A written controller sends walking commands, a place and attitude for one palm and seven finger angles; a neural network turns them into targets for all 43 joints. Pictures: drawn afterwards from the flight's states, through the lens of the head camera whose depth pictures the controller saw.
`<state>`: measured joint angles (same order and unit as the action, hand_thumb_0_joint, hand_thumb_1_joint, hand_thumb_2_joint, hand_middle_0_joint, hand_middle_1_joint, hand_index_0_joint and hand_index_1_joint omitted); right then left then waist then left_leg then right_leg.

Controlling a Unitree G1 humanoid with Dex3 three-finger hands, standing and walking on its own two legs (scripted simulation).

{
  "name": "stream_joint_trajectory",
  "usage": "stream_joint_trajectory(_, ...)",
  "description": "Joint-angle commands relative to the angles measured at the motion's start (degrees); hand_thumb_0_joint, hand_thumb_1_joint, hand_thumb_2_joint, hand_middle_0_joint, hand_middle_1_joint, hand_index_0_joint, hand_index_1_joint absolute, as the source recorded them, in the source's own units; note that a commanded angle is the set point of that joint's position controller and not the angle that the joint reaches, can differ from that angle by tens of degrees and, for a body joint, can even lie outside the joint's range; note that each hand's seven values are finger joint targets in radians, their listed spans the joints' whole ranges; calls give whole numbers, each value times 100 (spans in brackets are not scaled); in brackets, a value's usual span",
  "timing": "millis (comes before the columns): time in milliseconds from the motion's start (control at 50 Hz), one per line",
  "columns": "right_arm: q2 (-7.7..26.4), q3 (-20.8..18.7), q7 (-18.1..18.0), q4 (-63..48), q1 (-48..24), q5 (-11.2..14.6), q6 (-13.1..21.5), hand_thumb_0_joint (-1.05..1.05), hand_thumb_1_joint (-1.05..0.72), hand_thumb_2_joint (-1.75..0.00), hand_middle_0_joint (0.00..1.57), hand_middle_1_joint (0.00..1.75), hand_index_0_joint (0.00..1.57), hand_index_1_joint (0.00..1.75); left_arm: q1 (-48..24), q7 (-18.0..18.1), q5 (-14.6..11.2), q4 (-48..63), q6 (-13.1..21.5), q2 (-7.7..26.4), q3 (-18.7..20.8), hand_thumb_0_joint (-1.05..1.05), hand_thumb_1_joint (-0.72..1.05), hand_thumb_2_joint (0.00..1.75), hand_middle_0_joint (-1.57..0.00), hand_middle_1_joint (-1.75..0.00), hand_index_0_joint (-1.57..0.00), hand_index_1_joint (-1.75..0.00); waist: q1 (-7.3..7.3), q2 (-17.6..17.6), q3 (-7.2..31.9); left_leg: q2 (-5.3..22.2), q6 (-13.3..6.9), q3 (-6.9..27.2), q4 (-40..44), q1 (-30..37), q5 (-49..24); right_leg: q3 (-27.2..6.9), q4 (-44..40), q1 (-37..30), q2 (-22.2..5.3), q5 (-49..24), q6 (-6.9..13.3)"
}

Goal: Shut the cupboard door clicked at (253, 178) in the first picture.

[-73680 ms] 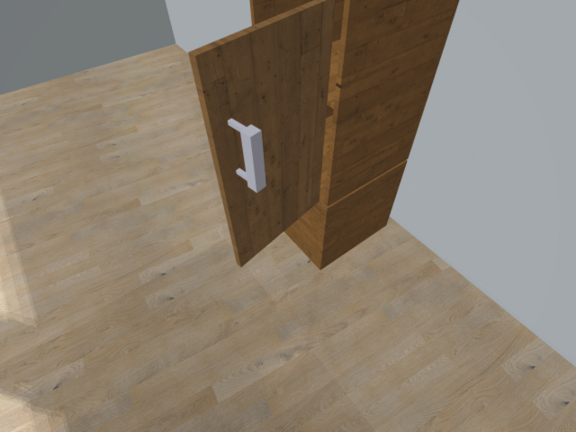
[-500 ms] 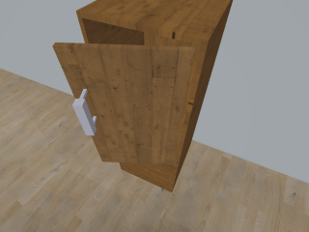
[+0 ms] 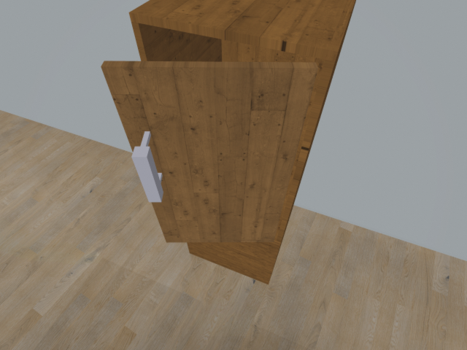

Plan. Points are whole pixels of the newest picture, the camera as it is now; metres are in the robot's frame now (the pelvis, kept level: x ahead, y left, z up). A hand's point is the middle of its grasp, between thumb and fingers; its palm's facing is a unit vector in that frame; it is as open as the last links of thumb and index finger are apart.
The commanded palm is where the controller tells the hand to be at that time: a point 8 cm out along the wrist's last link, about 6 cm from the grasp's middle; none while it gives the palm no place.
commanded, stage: raise the hand and make a fist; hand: left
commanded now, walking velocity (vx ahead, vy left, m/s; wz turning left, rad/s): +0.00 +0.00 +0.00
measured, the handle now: (151, 167) +0.44 +0.20 +0.05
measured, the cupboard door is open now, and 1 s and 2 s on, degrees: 22 22 22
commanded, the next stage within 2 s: bring the fist close to the handle in 1.98 s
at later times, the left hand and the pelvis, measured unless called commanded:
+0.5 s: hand out of the picture +0.12 +0.17 -0.07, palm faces +0.14 -0.99 -0.01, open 6.1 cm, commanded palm +0.11 +0.22 -0.04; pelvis -0.02 -0.04 -0.08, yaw +3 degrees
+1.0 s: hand (115, 318) +0.17 +0.19 +0.01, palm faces +0.17 -0.98 -0.07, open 3.7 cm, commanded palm +0.13 +0.23 +0.00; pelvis -0.02 -0.03 -0.07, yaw +3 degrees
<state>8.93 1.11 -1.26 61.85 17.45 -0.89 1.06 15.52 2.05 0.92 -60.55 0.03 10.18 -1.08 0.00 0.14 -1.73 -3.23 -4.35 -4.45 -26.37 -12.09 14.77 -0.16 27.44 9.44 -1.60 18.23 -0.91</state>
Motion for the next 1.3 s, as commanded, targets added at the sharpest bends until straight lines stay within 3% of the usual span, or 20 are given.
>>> stream_joint_trajectory(0,722,-131,-69,-182,156,19,159,0,-90,-90,20,30,20,30,364,15,-23,64,58,490,105,0,90,90,-20,-30,-20,-30,-61,62,-72,981,-8,1044,770,154,-1074,-225,-297,193,-269,-568,257)
stream_joint_trajectory(40,890,-140,-29,-514,-193,94,136,0,-90,-90,20,30,20,30,696,240,49,-83,177,514,88,0,90,90,-20,-30,-20,-30,-140,-414,-138,1084,179,901,-370,-68,-2604,-381,-472,287,-483,-1806,166)
stream_joint_trajectory(60,2151,-546,-466,-2040,472,116,1251,0,-90,-90,20,30,20,30,-4435,425,-422,9257,1672,4251,2895,0,90,90,-20,-30,-20,-30,988,85,2062,829,324,1187,-509,1911,-3444,373,851,824,142,-2370,171)
stream_joint_trajectory(80,1254,-42,-547,-2013,-91,399,1799,0,-90,-90,20,30,20,30,-226,349,-593,7404,1151,1144,343,0,90,90,-22,-32,-22,-32,255,2067,2901,914,554,1132,-139,2730,-3858,509,1516,1444,386,-394,160)
stream_joint_trajectory(100,1273,-146,-528,-1738,-175,248,1989,0,-90,-90,20,30,20,30,-178,614,-846,7497,886,1127,716,0,90,90,-24,-34,-24,-34,77,1810,2753,865,853,1060,222,2219,-4302,436,1466,1261,392,-53,233)
stream_joint_trajectory(120,889,-164,-323,-1467,-128,268,2004,0,-90,-90,20,30,20,30,1423,532,-891,5663,263,-667,-362,0,90,90,-25,-36,-25,-36,261,1135,1757,910,842,1204,417,1408,-3449,371,1505,1788,173,340,115)
stream_joint_trajectory(140,1225,-378,-150,-1852,-48,270,2032,0,-90,-90,20,30,20,30,155,554,-955,6804,435,-298,-295,0,90,90,-27,-38,-27,-38,328,946,934,827,779,1219,221,520,-2245,319,1330,1720,82,185,149)
stream_joint_trajectory(180,1266,-434,-69,-2282,-423,208,2105,0,-90,-90,20,30,20,30,358,355,-864,6085,918,-24,151,0,90,90,-31,-42,-31,-42,309,20,-81,510,685,1113,-317,-794,-361,528,738,1974,109,31,246)
stream_joint_trajectory(280,1181,-628,149,-3108,-851,92,1869,0,-90,-90,20,30,20,30,2732,-1185,-1532,4846,2875,7,1126,0,90,90,-40,-52,-40,-52,-398,-2268,590,90,597,568,-2028,-2806,26,324,1636,2481,113,32,286)
stream_joint_trajectory(320,1190,-699,223,-3422,-996,137,1750,0,-90,-90,20,30,20,30,2690,-1829,-1689,4832,3502,381,1473,0,90,90,-44,-56,-44,-56,-476,-1656,764,13,624,463,-2424,-3302,214,-60,2035,2474,-15,-167,302)
stream_joint_trajectory(360,1216,-689,224,-3872,-1213,152,1664,0,-90,-90,20,30,20,30,2446,-2001,-1694,5566,3515,800,1727,0,90,90,-47,-60,-47,-60,-614,-324,1195,-53,503,295,-2593,-3353,279,-242,2265,2464,4,27,351)
stream_joint_trajectory(420,1202,-630,172,-4204,-1158,159,1627,0,-90,-90,20,30,20,30,1334,-1817,-1720,7257,3376,1198,1768,0,90,90,-53,-66,-53,-66,-460,1265,1978,72,396,418,-2754,-2906,266,-243,2497,2873,140,335,419)
stream_joint_trajectory(500,1141,-523,15,-4059,-753,116,1720,0,-90,-90,20,30,20,30,68,-1478,-1836,9011,3861,1017,1341,0,90,90,-60,-74,-60,-74,225,818,2376,222,240,720,-3348,-2696,128,-391,2519,3316,240,53,280)
stream_joint_trajectory(600,1286,-408,-201,-3747,-708,205,1804,0,-90,-90,20,30,20,30,160,-2125,-1949,7922,3758,818,821,0,90,90,-69,-84,-69,-84,546,172,1643,314,169,816,-3798,-3446,547,-601,2315,3613,215,454,139)
stream_joint_trajectory(720,1158,-382,-302,-4324,-813,456,1295,0,-90,-90,20,30,20,30,1419,-2456,-2121,7071,1515,1378,1837,0,90,90,-81,-96,-81,-96,-275,-445,2326,190,233,647,-3249,-3585,262,-1164,1638,1681,-255,-35,-276)
stream_joint_trajectory(800,873,-325,-297,-4312,-902,332,1191,0,-90,-90,20,30,20,30,1391,-1586,-2221,8038,1589,1443,2526,0,90,90,-88,-104,-88,-104,-509,-283,2436,228,326,711,-2899,-3125,-231,-801,1886,1295,-164,-1300,-236)
stream_joint_trajectory(880,935,-358,-217,-4090,-664,239,1351,0,-90,-90,20,30,20,30,1221,-1281,-2029,7950,2477,896,1810,0,90,90,-95,-112,-95,-112,-102,-260,1623,288,337,750,-2711,-3056,-63,-335,2024,2279,50,-832,-36)
stream_joint_trajectory(960,1179,-385,-204,-4017,-523,255,1528,0,-90,-90,20,30,20,30,1081,-1735,-1951,7604,2895,670,1099,0,90,90,-102,-120,-102,-120,154,-99,1567,274,277,769,-2792,-3004,330,-321,1957,2856,79,197,39)
stream_joint_trajectory(1100,1233,-380,-313,-4195,-551,295,1530,0,-90,-90,20,30,20,30,864,-1509,-1925,8374,2428,1531,1819,0,90,90,-115,-134,-115,-134,-202,377,2111,296,258,872,-2121,-2202,197,146,1924,2375,281,316,279)
stream_joint_trajectory(1280,1291,-225,-184,-4284,-455,304,1310,0,-90,-90,20,30,20,30,716,-1275,-1737,7893,1836,701,958,0,90,90,-130,-150,-130,-150,79,340,1175,442,431,1126,-1651,-1884,291,515,1846,2626,378,17,280)
